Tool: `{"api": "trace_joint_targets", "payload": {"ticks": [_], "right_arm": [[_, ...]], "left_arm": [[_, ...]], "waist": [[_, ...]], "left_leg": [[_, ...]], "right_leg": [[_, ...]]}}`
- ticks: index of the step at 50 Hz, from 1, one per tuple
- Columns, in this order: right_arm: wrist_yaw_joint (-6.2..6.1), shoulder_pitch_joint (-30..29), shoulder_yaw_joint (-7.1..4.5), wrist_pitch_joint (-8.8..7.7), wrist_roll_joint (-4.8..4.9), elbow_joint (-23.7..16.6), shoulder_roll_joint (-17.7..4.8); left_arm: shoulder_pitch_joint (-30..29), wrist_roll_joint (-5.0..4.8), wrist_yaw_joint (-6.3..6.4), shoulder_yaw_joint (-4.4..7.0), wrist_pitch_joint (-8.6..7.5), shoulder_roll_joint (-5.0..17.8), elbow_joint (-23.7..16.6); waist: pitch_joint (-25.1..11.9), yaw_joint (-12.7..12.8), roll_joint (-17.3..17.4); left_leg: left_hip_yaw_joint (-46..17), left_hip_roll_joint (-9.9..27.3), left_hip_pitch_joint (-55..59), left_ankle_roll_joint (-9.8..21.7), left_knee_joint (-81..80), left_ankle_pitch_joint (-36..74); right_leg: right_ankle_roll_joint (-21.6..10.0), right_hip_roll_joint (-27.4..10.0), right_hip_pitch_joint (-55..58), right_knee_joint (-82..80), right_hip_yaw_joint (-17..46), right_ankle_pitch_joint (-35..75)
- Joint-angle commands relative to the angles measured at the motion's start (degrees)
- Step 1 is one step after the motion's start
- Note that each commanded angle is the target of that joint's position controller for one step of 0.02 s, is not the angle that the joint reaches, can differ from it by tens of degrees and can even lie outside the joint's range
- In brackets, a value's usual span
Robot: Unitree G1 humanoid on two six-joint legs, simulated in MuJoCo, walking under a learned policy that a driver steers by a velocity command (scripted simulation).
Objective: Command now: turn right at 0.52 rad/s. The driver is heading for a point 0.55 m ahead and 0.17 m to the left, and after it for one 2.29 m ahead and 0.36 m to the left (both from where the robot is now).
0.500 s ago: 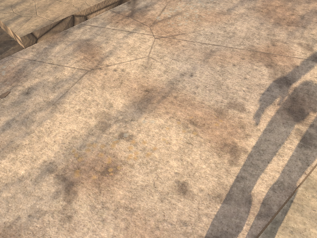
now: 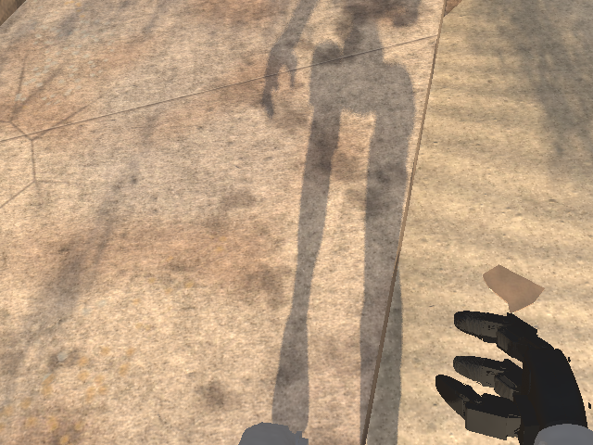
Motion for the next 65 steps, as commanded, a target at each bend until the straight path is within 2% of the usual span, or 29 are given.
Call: {"api": "trace_joint_targets", "payload": {"ticks": [1,8,9,10,13,22,24,27,28,29,30,31,33,35,39,41,44,46,49,50,51,52,53,55,57,58,60,62,65], "right_arm": [[0.18,-4.0,-0.02,-1.41,0.23,-5.5,-2.0],[0.89,-2.6,-0.29,-0.41,1.80,-5.0,-3.7],[1.33,-3.2,0.71,2.85,-4.85,-5.1,-3.7],[1.63,-3.7,0.20,3.97,-5.75,-4.4,-3.8],[2.80,-4.3,-0.16,4.14,-5.36,-4.8,-3.6],[4.67,-5.0,0.14,3.58,-5.10,-9.1,-3.8],[5.61,-3.8,0.68,3.59,-3.87,-9.7,-3.3],[4.69,6.8,-1.15,3.08,-1.87,-5.0,-7.7],[3.89,22.1,-3.01,2.04,-0.82,-1.4,-10.8],[3.26,33.7,-5.43,0.28,-2.40,-0.5,-19.8],[1.89,39.7,-6.20,0.30,-0.47,3.6,-24.5],[1.59,33.7,-5.38,-0.57,0.47,5.3,-21.5],[3.93,24.2,-3.77,-1.73,-1.64,8.0,-14.6],[5.52,20.5,-2.38,-3.68,-2.60,11.5,-9.1],[5.97,27.5,-1.70,-5.76,-2.14,20.7,-4.5],[4.51,27.5,-2.80,-5.75,-2.31,21.3,-8.0],[2.28,28.1,-2.98,-6.59,-0.89,21.5,-10.5],[0.80,31.0,-3.95,-7.32,-0.78,22.1,-14.3],[-1.55,25.0,-5.51,-5.58,-1.84,19.4,-17.7],[-1.01,18.0,-6.33,-4.80,-0.84,17.2,-18.1],[0.95,10.4,-4.82,-4.89,-2.08,14.3,-10.9],[1.38,20.7,-2.30,-5.31,-1.09,9.1,-2.8],[2.27,20.1,-1.76,-8.46,-0.47,6.1,-6.7],[3.61,18.7,-3.33,-9.41,0.94,5.9,-12.6],[3.75,18.4,-4.16,-8.10,-0.69,6.7,-15.1],[3.37,15.9,-4.57,-7.76,-1.46,5.7,-16.5],[2.34,7.4,-3.13,-8.02,-3.39,3.4,-12.6],[1.98,6.0,-2.81,-7.22,-1.24,2.9,-9.8],[1.50,10.1,-4.83,-5.89,0.99,3.6,-12.6]], "left_arm": [[2.2,-0.40,0.42,1.26,-0.31,6.8,-2.7],[5.9,-0.35,0.87,-0.14,-0.20,7.3,1.5],[11.3,1.91,-0.90,1.55,-3.24,10.0,3.3],[14.4,1.54,-1.89,1.80,-5.15,9.7,5.2],[14.7,1.92,-3.14,2.40,-9.13,9.5,7.0],[9.4,1.76,-4.41,1.91,-13.88,7.4,10.5],[7.2,1.75,-4.28,2.30,-13.44,9.2,10.0],[13.3,0.99,-5.15,2.28,-12.08,10.9,11.8],[12.7,1.90,-5.64,2.76,-12.16,13.3,12.1],[6.0,1.35,-7.15,2.44,-13.12,11.7,7.6],[-4.8,3.38,-9.41,2.49,-15.02,6.5,2.8],[-12.1,5.60,-9.76,2.06,-15.55,3.1,-1.0],[-8.2,4.76,-8.59,-0.10,-14.42,-0.9,0.3],[-2.0,3.53,-7.71,-0.17,-10.31,-2.4,3.3],[-9.6,1.15,-9.17,-1.14,-7.48,-4.0,0.1],[-12.0,1.34,-9.93,0.54,-7.50,0.0,1.0],[-12.9,1.01,-11.62,-0.48,-7.98,-2.2,2.3],[-14.0,0.45,-11.97,0.00,-7.78,-0.4,2.3],[10.7,1.54,-11.38,3.05,-7.32,6.1,9.5],[18.2,1.14,-10.17,4.17,-7.74,7.4,11.8],[15.5,0.40,-8.30,4.78,-7.72,8.6,13.2],[11.8,3.75,-7.81,4.56,-8.66,13.3,10.4],[13.1,3.47,-9.06,2.32,-10.07,6.0,7.9],[-0.7,0.03,-8.73,2.82,-10.09,6.1,3.3],[-6.6,-0.36,-7.94,2.49,-10.30,6.6,0.1],[-7.7,-0.45,-7.52,2.50,-10.51,6.8,-0.2],[-6.4,-0.72,-6.14,3.17,-10.05,8.2,0.9],[0.6,-1.49,-5.02,4.15,-7.96,9.8,4.6],[-2.1,-2.26,-4.79,3.76,-6.61,7.1,3.7]], "waist": [[-7.0,0.6,-5.2],[-6.1,4.0,-2.3],[-5.7,5.9,-4.8],[-4.7,7.3,-5.3],[-4.1,6.7,-7.6],[0.7,0.7,-7.3],[1.0,0.0,-8.1],[-9.1,-2.9,-10.1],[-15.1,-11.4,-8.9],[-20.5,-18.4,8.6],[-18.6,-21.5,23.8],[-3.7,-14.9,11.4],[4.7,-3.1,1.5],[7.7,3.6,0.8],[12.5,2.0,2.7],[6.7,0.6,3.2],[0.9,0.6,4.9],[-4.2,0.0,6.7],[-12.3,12.4,8.8],[-11.5,17.7,2.1],[-3.5,15.1,-9.1],[-9.3,2.5,-11.9],[-23.9,4.3,-6.0],[-9.0,-3.6,6.7],[0.5,-7.2,9.2],[2.6,-7.6,9.0],[2.3,-4.4,5.8],[-6.2,-1.4,-1.9],[-9.3,-5.3,-7.8]], "left_leg": [[0.4,2.2,-10.1,0.2,1.2,-1.3],[-4.3,1.9,-7.0,-1.5,5.8,-8.8],[4.7,2.5,-14.7,2.5,-0.8,-9.2],[5.2,2.8,-15.8,4.1,-2.9,-8.8],[0.4,3.5,-17.5,6.8,-2.0,-7.9],[2.2,9.9,-5.6,10.3,-18.0,-3.4],[5.2,10.8,8.5,12.2,-31.9,-6.0],[13.4,-0.1,43.1,14.9,-48.1,-15.2],[5.3,-1.2,57.4,16.2,-56.5,-13.6],[-28.4,12.0,69.0,21.1,-80.8,-38.3],[-65.4,22.7,70.9,19.7,-109.9,-49.2],[-68.2,26.2,62.5,15.5,-110.6,-37.8],[-44.7,27.8,46.9,14.8,-100.2,-19.8],[-21.7,21.4,39.3,10.1,-100.0,-6.2],[3.7,12.2,29.1,2.9,-106.6,23.1],[9.7,10.0,37.4,2.9,-111.9,37.5],[14.7,9.7,54.4,1.2,-112.0,62.7],[14.8,14.4,64.7,1.5,-107.1,80.4],[13.2,17.2,66.3,0.9,-73.5,93.3],[13.3,11.1,55.8,1.2,-47.3,61.4],[10.9,2.4,34.1,2.7,-29.0,2.9],[2.5,5.5,16.0,1.7,-16.9,-8.5],[-12.4,3.6,11.6,0.8,-12.4,-7.0],[-9.7,7.8,7.6,3.4,-26.9,1.9],[-8.1,9.5,13.8,0.7,-38.5,6.9],[-6.5,10.5,18.7,-0.3,-48.7,8.3],[-1.3,7.0,31.1,-1.4,-70.9,15.1],[2.0,-0.6,46.0,-1.9,-83.6,29.7],[-2.1,-0.4,56.9,-1.2,-96.4,39.5]], "right_leg": [[-4.5,-18.6,18.5,1.1,6.7,22.1],[-8.7,-22.9,18.3,3.0,4.8,27.1],[-9.9,-21.1,25.5,-1.6,3.3,16.3],[-10.4,-20.5,26.8,-3.5,4.7,3.4],[-12.5,-24.2,25.7,-8.8,7.8,-20.2],[-7.3,-27.0,12.3,-22.3,-9.2,-24.9],[-6.5,-27.8,5.4,-25.6,-16.6,-16.1],[-6.5,-28.3,0.0,-3.9,-27.4,60.2],[-4.5,-29.0,-5.4,15.3,-25.4,69.3],[-1.3,-21.7,-21.5,43.9,-21.7,29.1],[0.4,-3.7,-40.7,63.3,-9.7,-20.3],[0.0,-3.0,-53.3,75.7,-0.7,-15.3],[-0.6,-9.4,-54.7,86.6,-14.9,-9.4],[0.3,-9.7,-53.4,93.4,-17.5,-9.4],[0.1,-10.5,-41.6,70.9,-24.5,-8.7],[0.5,-8.5,-33.7,56.8,-29.1,-2.4],[-1.2,-7.9,-24.3,33.1,-38.9,4.9],[-2.2,-5.6,-15.3,22.4,-41.6,10.1],[-5.9,-4.6,7.0,11.4,-35.8,11.9],[-10.1,-9.7,17.2,-1.1,-28.5,21.1],[-9.4,-11.0,21.3,2.2,-26.8,19.6],[-15.2,-21.9,33.6,20.3,-11.3,54.2],[-24.2,-27.1,41.5,10.1,7.5,31.4],[-21.0,-23.9,22.7,-2.8,7.6,5.9],[-18.6,-21.0,2.9,-6.3,3.9,15.0],[-16.2,-17.5,-5.5,-6.1,-0.4,19.5],[-11.0,-8.2,-17.4,-1.1,-9.8,27.0],[-4.9,-3.7,-18.7,4.1,-10.9,19.5],[0.8,-2.3,-15.3,13.7,-7.2,6.8]]}}
Velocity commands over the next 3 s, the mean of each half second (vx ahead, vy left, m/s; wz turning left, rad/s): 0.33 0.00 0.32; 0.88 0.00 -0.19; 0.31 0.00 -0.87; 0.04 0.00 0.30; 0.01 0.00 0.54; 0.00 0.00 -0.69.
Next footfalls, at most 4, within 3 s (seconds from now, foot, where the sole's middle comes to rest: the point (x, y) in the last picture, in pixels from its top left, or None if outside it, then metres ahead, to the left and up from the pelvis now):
0.56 left None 0.15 0.30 -0.65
1.00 right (181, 378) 0.57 0.36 -0.65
1.34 left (126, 263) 0.87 0.55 -0.65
1.68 right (193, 315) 0.72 0.35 -0.65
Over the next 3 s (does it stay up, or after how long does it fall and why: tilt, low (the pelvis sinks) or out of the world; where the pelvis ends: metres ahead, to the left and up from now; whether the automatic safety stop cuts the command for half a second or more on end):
stays up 0.73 0.60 0.13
